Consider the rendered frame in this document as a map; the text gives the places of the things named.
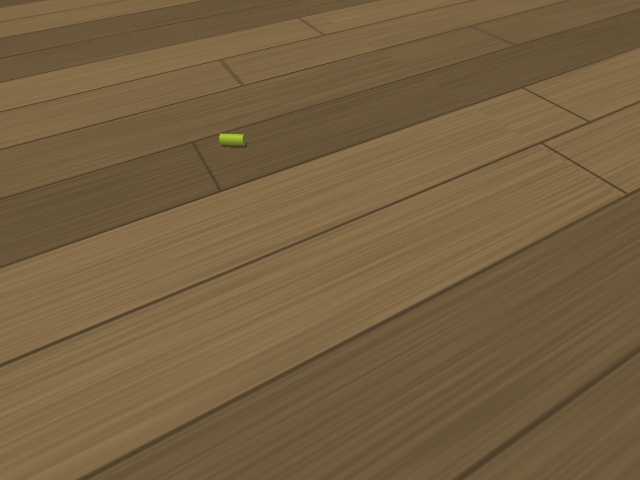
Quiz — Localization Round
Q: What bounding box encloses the can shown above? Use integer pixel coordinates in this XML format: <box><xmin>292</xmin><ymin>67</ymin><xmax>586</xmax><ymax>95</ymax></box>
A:
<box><xmin>219</xmin><ymin>133</ymin><xmax>246</xmax><ymax>146</ymax></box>

